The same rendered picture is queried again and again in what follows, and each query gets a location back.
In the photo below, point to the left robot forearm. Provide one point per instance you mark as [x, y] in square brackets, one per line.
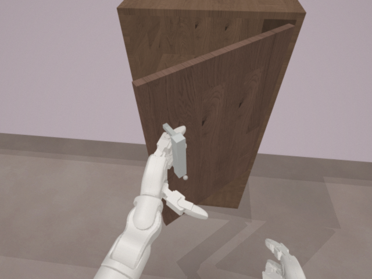
[130, 251]

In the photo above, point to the robot right hand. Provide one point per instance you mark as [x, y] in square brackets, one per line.
[289, 267]

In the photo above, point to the robot left hand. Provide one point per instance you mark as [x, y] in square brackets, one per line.
[156, 173]

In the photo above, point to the cupboard door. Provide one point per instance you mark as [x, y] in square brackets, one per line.
[222, 99]

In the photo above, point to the handle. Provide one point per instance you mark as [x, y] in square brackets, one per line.
[178, 150]

